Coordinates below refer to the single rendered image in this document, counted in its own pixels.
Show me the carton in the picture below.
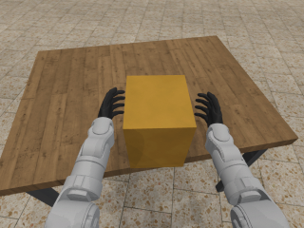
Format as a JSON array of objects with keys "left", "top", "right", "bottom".
[{"left": 123, "top": 75, "right": 197, "bottom": 168}]

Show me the robot right upper arm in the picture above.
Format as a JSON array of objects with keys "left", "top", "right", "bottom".
[{"left": 230, "top": 199, "right": 289, "bottom": 228}]

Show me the right robot forearm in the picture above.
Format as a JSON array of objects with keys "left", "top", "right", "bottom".
[{"left": 205, "top": 123, "right": 290, "bottom": 228}]

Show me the robot left upper arm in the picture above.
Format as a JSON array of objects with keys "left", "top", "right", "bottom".
[{"left": 46, "top": 199, "right": 100, "bottom": 228}]

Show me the right robot hand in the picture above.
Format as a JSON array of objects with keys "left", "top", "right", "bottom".
[{"left": 194, "top": 91, "right": 223, "bottom": 127}]

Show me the left robot forearm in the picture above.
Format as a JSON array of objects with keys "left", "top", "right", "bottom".
[{"left": 44, "top": 117, "right": 115, "bottom": 228}]

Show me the left robot hand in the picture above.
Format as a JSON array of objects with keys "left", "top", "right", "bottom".
[{"left": 98, "top": 87, "right": 125, "bottom": 120}]

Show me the table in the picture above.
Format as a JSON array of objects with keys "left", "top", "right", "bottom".
[{"left": 0, "top": 35, "right": 298, "bottom": 207}]

